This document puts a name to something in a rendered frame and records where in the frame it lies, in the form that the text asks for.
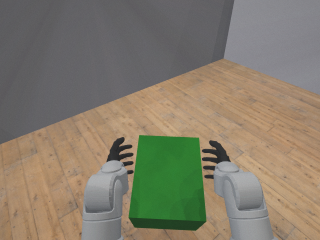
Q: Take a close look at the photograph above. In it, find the left robot hand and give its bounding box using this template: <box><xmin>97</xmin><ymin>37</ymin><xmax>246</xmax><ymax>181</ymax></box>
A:
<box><xmin>106</xmin><ymin>137</ymin><xmax>134</xmax><ymax>174</ymax></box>

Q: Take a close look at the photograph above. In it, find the right robot hand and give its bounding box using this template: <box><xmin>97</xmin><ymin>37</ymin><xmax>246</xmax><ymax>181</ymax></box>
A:
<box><xmin>202</xmin><ymin>140</ymin><xmax>231</xmax><ymax>179</ymax></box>

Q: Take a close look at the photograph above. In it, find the carton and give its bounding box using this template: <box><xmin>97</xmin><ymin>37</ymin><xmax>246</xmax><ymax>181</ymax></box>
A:
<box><xmin>128</xmin><ymin>135</ymin><xmax>207</xmax><ymax>231</ymax></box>

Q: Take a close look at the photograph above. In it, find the robot left forearm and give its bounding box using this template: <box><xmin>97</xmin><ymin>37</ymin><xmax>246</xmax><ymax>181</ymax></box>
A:
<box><xmin>81</xmin><ymin>160</ymin><xmax>129</xmax><ymax>240</ymax></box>

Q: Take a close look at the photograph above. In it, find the robot right forearm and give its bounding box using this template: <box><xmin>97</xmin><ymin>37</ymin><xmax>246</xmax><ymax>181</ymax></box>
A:
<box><xmin>213</xmin><ymin>161</ymin><xmax>279</xmax><ymax>240</ymax></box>

